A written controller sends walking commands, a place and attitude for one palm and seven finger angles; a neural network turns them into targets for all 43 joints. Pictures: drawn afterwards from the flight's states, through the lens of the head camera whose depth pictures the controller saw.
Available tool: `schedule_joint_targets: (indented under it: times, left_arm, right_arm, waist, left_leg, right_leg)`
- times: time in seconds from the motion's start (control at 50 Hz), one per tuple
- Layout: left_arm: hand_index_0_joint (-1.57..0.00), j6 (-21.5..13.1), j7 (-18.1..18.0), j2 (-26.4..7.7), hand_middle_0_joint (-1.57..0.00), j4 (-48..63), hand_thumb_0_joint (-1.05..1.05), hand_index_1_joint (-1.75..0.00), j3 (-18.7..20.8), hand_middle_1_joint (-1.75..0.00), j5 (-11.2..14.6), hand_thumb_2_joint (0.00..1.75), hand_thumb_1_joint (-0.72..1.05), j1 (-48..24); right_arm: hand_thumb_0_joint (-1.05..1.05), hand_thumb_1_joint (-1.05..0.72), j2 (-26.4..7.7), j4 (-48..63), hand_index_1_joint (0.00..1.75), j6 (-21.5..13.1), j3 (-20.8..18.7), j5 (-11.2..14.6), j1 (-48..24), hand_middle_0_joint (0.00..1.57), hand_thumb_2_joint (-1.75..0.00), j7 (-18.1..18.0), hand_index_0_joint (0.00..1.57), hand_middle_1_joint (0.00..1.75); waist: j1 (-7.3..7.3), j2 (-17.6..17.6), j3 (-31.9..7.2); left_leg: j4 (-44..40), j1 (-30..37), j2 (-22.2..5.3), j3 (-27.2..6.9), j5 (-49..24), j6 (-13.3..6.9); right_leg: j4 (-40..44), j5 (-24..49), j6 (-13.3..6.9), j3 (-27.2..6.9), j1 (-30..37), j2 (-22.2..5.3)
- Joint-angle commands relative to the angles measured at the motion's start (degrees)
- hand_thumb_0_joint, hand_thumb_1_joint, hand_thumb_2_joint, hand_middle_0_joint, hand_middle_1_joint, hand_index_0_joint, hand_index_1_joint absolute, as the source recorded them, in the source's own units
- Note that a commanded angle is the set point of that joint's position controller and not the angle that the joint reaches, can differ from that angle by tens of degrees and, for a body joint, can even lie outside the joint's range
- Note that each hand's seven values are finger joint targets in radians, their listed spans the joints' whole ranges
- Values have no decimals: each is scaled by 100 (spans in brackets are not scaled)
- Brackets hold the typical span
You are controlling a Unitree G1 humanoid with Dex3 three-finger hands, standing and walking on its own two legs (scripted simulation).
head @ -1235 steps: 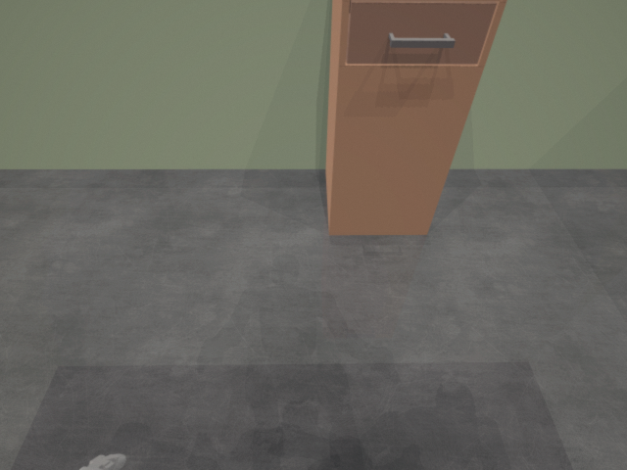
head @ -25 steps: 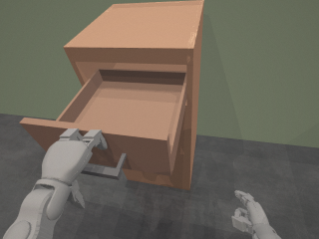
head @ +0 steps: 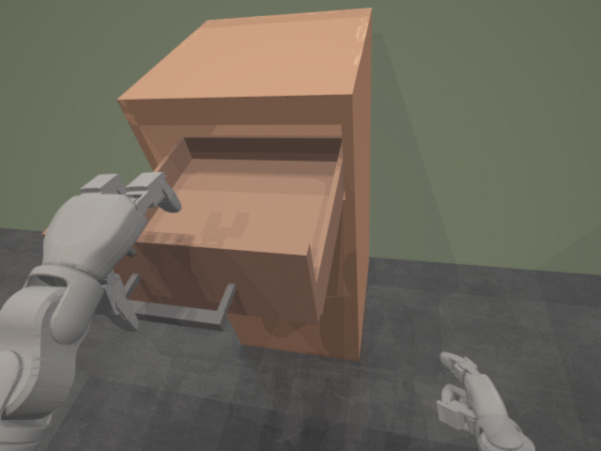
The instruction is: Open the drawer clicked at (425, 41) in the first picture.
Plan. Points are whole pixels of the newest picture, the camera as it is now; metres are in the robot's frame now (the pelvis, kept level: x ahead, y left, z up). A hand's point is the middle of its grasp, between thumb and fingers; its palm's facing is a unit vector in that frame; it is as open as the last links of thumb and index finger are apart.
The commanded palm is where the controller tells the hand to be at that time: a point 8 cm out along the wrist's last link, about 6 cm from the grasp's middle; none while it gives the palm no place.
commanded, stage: lift the hand off the handle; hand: left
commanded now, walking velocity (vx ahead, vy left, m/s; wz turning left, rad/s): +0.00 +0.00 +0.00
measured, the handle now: (173, 300) +0.28 +0.23 +0.07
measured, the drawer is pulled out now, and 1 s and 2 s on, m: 0.29 0.29 0.29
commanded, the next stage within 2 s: draw the hand back to the body in 0.18 s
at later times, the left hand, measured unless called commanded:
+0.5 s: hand (115, 263) +0.24 +0.23 +0.20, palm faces +0.15 -0.04 -0.99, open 13.8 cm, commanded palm +0.19 +0.24 +0.26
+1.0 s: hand (92, 266) +0.21 +0.23 +0.23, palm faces +0.32 -0.67 -0.67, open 13.7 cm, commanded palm +0.16 +0.26 +0.26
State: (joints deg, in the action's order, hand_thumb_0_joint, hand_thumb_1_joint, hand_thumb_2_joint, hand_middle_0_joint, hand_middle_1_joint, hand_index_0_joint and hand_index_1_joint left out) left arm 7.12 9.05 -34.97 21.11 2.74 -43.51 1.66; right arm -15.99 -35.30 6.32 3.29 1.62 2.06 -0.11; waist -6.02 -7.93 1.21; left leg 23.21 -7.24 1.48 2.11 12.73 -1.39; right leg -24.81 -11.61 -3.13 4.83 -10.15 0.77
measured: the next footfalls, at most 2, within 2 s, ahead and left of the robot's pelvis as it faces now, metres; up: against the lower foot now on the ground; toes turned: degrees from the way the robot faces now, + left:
none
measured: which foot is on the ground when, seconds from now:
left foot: down 0.00-1.00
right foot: down 0.00-1.00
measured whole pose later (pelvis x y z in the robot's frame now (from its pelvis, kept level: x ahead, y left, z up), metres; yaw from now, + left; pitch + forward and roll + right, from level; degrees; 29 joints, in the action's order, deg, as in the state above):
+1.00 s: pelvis +0.00 +0.01 +0.00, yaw +1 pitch -4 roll +0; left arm -4.4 1.8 -28.7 30.3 18.6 -4.8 14.9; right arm -13.9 -34.3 -2.4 3.5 1.1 4.9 -2.7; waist -4.9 -6.4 3.8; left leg 25.0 -7.1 1.1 1.4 13.6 -1.8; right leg -23.3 -10.8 -2.8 5.5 -8.3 1.2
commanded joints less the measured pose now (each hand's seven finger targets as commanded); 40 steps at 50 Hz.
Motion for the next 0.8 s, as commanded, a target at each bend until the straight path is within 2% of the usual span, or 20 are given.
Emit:
schedule_joint_targets:
  times: [0.0, 0.02, 0.08, 0.12, 0.16, 0.18, 0.26, 0.28, 0.3, 0.34, 0.38, 0.4, 0.46, 0.48, 0.52, 0.58, 0.62, 0.7, 0.72, 0.78]
  left_arm:
    - [-30, -53, -58, -1337, -30, 1256, 0, -120, 1029, -120, 105, 30, -50, -1339]
    - [-30, -66, -54, -1270, -30, 1172, 0, -120, 1000, -120, 141, 30, -50, -1303]
    - [-30, -88, -120, -1655, -30, 1294, 0, -120, 1500, -120, 256, 30, -50, -1219]
    - [-30, -15, -73, -1244, -30, 910, 0, -120, 1178, -120, 271, 30, -50, -954]
    - [-30, 29, -63, -1464, -30, 909, 0, -120, 1300, -120, 264, 30, -50, -1160]
    - [-30, 67, -66, -1507, -30, 1011, 0, -120, 1363, -120, 324, 30, -50, -1212]
    - [-30, -45, -22, -1274, -30, 1350, 0, -120, 989, -120, 216, 30, -50, -1338]
    - [-30, -56, -50, -1440, -30, 1392, 0, -120, 1205, -120, 284, 30, -50, -1270]
    - [-30, -89, -42, -1469, -30, 1305, 0, -120, 1169, -120, 168, 30, -50, -1339]
    - [-30, -140, -63, -1531, -30, 1313, 0, -120, 1298, -120, 196, 30, -50, -1044]
    - [-30, -175, -148, -1731, -30, 1530, 0, -120, 1547, -120, 269, 30, -50, -1154]
    - [-30, -221, -173, -1718, -30, 1571, 0, -120, 1532, -120, 231, 30, -50, -1189]
    - [-30, -209, -218, -1598, -30, 1440, 0, -120, 1567, -120, 327, 30, -50, -739]
    - [-30, -155, -218, -1578, -30, 1421, 0, -120, 1636, -120, 440, 30, -50, -652]
    - [-30, -150, -191, -1478, -30, 1302, 0, -120, 1489, -120, 369, 30, -50, -616]
    - [-30, -93, -130, -1425, -30, 1486, 0, -120, 1407, -120, 444, 30, -50, -659]
    - [-30, -136, -96, -1399, -30, 1455, 0, -120, 1292, -120, 313, 30, -50, -652]
    - [-30, -214, -154, -1579, -30, 1875, 0, -120, 1480, -120, 313, 30, -50, -511]
    - [-30, -206, -168, -1500, -30, 1690, 0, -120, 1508, -120, 346, 30, -50, -174]
    - [-30, -213, -245, -1933, -30, 1833, 0, -120, 2051, -120, 483, 30, -50, -99]
  right_arm:
    - [0, -90, -424, 1084, 30, -312, -123, 18, -1196, 20, -90, 32, 20, 30]
    - [0, -90, -413, 1072, 30, -321, -149, 32, -1141, 20, -90, 33, 20, 30]
    - [0, -90, -471, 1104, 30, -392, -174, 69, -1214, 20, -90, 58, 20, 30]
    - [0, -90, -435, 1060, 30, -336, -159, 61, -1063, 20, -90, 98, 20, 30]
    - [0, -90, -518, 1074, 30, -309, -182, 73, -1049, 20, -90, 91, 20, 30]
    - [0, -90, -523, 1104, 30, -349, -175, 139, -1223, 20, -90, 86, 20, 30]
    - [0, -90, -472, 1175, 30, -367, -180, 61, -1097, 20, -90, 76, 20, 30]
    - [0, -90, -491, 1171, 30, -430, -179, 104, -1206, 20, -90, 56, 20, 30]
    - [0, -90, -459, 1105, 30, -414, -137, 28, -1031, 20, -90, 62, 20, 30]
    - [0, -90, -476, 1128, 30, -386, -162, 28, -1024, 20, -90, 43, 20, 30]
    - [0, -90, -515, 1122, 30, -439, -162, 61, -1141, 20, -90, 35, 20, 30]
    - [0, -90, -448, 1124, 30, -441, -129, 0, -1022, 20, -90, 49, 20, 30]
    - [0, -90, -470, 1112, 30, -404, -174, 29, -969, 20, -90, 50, 20, 30]
    - [0, -90, -492, 1135, 30, -456, -167, 88, -1138, 20, -90, 51, 20, 30]
    - [0, -90, -475, 1083, 30, -420, -175, 39, -979, 20, -90, 50, 20, 30]
    - [0, -90, -510, 1179, 30, -455, -170, 112, -1175, 20, -90, 26, 20, 30]
    - [0, -90, -483, 1123, 30, -430, -164, 49, -981, 20, -90, 21, 20, 30]
    - [0, -90, -485, 1192, 30, -465, -108, 14, -979, 20, -90, 7, 20, 30]
    - [0, -90, -463, 1167, 30, -449, -135, 25, -938, 20, -90, 1, 20, 30]
    - [0, -90, -555, 1222, 30, -461, -145, 89, -1111, 20, -90, -10, 20, 30]
  waist:
    - [-84, 475, -1236]
    - [-46, 593, -1073]
    - [-132, 497, -1202]
    - [-78, 728, -869]
    - [-72, 763, -889]
    - [-63, 548, -934]
    - [-48, 561, -1266]
    - [-36, 423, -1270]
    - [-49, 501, -1362]
    - [-66, 657, -1080]
    - [-81, 248, -1187]
    - [-114, 347, -1351]
    - [-101, 551, -1031]
    - [-87, 357, -929]
    - [-62, 544, -935]
    - [-35, 443, -926]
    - [-23, 539, -1019]
    - [-96, 285, -1296]
    - [-80, 535, -1013]
    - [-144, 453, -994]
  left_leg:
    - [-251, -279, -30, -201, -939, 10]
    - [-253, -295, -50, -184, -907, 9]
    - [-147, -292, -78, -229, -995, 29]
    - [-213, -456, -70, -175, -901, 40]
    - [-197, -511, -66, -146, -724, 27]
    - [-152, -489, -97, -193, -647, 46]
    - [-150, -360, -27, -188, -707, 12]
    - [-83, -328, -76, -228, -665, 23]
    - [-106, -358, -21, -218, -744, 17]
    - [-135, -400, -59, -196, -694, 11]
    - [-83, -328, -94, -259, -735, 39]
    - [-105, -343, -47, -266, -782, 48]
    - [-134, -369, -70, -230, -835, 48]
    - [-107, -375, -117, -274, -748, 68]
    - [-151, -420, -85, -232, -717, 57]
    - [-148, -380, -120, -269, -522, 56]
    - [-193, -355, -79, -257, -581, 44]
    - [-164, -267, -88, -302, -770, 62]
    - [-169, -321, -106, -272, -759, 57]
    - [-113, -391, -167, -309, -672, 71]
  right_leg:
    - [314, 604, 240, -536, 873, -220]
    - [339, 545, 253, -498, 712, -207]
    - [288, 710, 217, -593, 776, -196]
    - [308, 583, 243, -480, 612, -217]
    - [324, 403, 263, -549, 592, -235]
    - [327, 302, 228, -619, 561, -210]
    - [265, 322, 254, -552, 653, -250]
    - [277, 299, 221, -618, 614, -225]
    - [249, 321, 232, -555, 703, -257]
    - [302, 311, 263, -521, 576, -251]
    - [293, 364, 207, -601, 594, -219]
    - [246, 351, 213, -538, 721, -268]
    - [286, 447, 243, -450, 514, -224]
    - [313, 386, 206, -521, 455, -200]
    - [296, 281, 235, -432, 438, -220]
    - [320, 113, 228, -494, 374, -188]
    - [302, 75, 245, -385, 395, -199]
    - [241, 305, 220, -386, 582, -217]
    - [286, 306, 246, -344, 460, -203]
    - [303, 309, 230, -464, 510, -193]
